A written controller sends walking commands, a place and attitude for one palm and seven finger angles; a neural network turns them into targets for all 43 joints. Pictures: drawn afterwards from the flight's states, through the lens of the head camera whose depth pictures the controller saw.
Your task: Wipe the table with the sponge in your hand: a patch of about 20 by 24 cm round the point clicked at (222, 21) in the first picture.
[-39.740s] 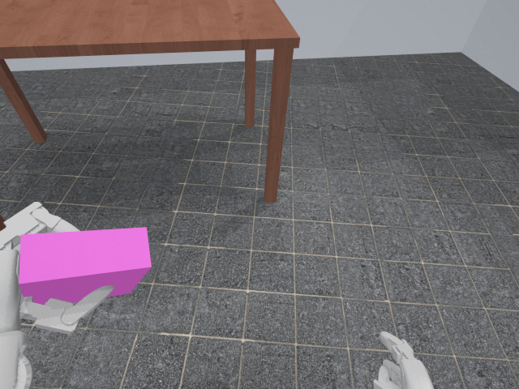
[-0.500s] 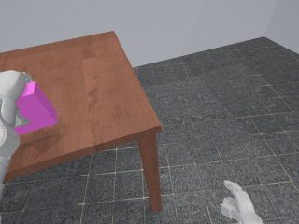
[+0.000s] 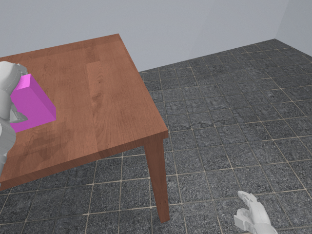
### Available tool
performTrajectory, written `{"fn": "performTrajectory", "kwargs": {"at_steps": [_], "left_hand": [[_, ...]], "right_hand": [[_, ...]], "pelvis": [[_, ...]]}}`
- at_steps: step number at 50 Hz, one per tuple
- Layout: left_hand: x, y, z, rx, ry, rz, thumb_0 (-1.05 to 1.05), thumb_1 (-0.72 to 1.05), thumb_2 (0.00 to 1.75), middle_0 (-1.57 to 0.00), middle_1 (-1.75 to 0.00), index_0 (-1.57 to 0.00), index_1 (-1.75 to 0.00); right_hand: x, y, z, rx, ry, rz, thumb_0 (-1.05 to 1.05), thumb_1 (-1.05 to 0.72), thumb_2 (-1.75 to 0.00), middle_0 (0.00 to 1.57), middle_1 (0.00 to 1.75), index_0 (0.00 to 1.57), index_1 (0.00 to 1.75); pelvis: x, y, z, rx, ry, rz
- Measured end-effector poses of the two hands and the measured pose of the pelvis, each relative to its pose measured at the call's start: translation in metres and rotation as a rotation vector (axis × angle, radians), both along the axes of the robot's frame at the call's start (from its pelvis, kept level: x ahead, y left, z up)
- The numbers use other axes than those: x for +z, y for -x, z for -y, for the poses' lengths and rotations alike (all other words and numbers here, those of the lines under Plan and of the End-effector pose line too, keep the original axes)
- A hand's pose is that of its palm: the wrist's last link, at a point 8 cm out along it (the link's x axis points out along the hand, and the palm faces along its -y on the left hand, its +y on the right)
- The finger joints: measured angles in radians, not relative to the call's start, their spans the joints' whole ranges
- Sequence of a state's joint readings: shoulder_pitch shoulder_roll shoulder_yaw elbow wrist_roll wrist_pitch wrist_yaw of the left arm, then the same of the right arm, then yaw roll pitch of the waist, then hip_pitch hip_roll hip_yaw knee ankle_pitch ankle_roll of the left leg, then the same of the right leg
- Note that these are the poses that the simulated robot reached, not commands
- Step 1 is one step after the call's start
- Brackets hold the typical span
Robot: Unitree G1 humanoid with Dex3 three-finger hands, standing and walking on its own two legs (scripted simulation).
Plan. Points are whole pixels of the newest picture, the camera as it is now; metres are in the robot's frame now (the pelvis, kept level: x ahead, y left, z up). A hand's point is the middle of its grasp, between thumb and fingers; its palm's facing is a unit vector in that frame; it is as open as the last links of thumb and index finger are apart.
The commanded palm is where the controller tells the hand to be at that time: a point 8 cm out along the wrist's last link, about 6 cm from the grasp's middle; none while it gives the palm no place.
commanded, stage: bring the sponge back beside the body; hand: left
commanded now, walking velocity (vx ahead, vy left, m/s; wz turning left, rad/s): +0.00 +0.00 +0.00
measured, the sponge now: (20, 111) +0.30 +0.37 +0.19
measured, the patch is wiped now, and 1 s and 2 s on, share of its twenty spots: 1.00 1.00 1.00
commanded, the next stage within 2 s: step back with the hand held close in 1.66 s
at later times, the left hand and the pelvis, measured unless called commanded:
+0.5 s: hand (22, 106) +0.28 +0.32 +0.23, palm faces +0.17 +0.00 -0.98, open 9.2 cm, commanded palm +0.23 +0.33 +0.31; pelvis +0.00 +0.00 +0.00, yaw -1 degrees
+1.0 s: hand (27, 125) +0.23 +0.28 +0.23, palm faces +0.25 -0.05 -0.97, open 9.2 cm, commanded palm +0.17 +0.28 +0.31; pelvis -0.01 -0.02 +0.00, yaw -2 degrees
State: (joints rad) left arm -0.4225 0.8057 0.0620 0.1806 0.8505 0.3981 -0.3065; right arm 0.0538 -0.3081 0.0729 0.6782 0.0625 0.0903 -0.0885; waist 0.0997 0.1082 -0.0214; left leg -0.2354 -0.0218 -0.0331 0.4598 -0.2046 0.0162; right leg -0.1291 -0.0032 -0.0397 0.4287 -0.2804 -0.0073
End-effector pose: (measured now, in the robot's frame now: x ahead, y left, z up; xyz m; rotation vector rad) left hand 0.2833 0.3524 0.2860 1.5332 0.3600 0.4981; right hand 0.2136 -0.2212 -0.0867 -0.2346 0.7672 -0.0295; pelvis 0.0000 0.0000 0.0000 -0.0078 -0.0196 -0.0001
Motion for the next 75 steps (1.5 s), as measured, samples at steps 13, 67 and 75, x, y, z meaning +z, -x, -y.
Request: {"fn": "performTrajectory", "kwargs": {"at_steps": [13,67,75], "left_hand": [[-0.005,0.003,0.026,-0.131,-0.008,0.042,-0.01,-0.47,1.10,-0.81,-1.40,-0.83,-1.42],[-0.002,0.120,0.107,-0.215,0.103,0.315,-0.01,-0.47,1.10,-0.81,-1.40,-0.83,-1.42],[-0.002,0.125,0.104,-0.200,0.111,0.346,-0.01,-0.47,1.10,-0.81,-1.39,-0.83,-1.42]], "right_hand": [[0.003,-0.005,-0.005,0.012,-0.015,0.020,0.02,-0.90,-0.90,0.20,0.30,0.21,0.30],[0.034,-0.022,-0.015,0.078,-0.095,0.192,0.02,-0.90,-0.90,0.20,0.30,0.20,0.30],[0.038,-0.020,-0.017,0.085,-0.083,0.201,0.02,-0.90,-0.90,0.20,0.30,0.20,0.30]], "pelvis": [[0.000,-0.002,0.001,-0.012,-0.002,0.005],[-0.002,0.019,0.020,-0.050,-0.011,0.084],[-0.002,0.023,0.021,-0.052,-0.008,0.096]]}}
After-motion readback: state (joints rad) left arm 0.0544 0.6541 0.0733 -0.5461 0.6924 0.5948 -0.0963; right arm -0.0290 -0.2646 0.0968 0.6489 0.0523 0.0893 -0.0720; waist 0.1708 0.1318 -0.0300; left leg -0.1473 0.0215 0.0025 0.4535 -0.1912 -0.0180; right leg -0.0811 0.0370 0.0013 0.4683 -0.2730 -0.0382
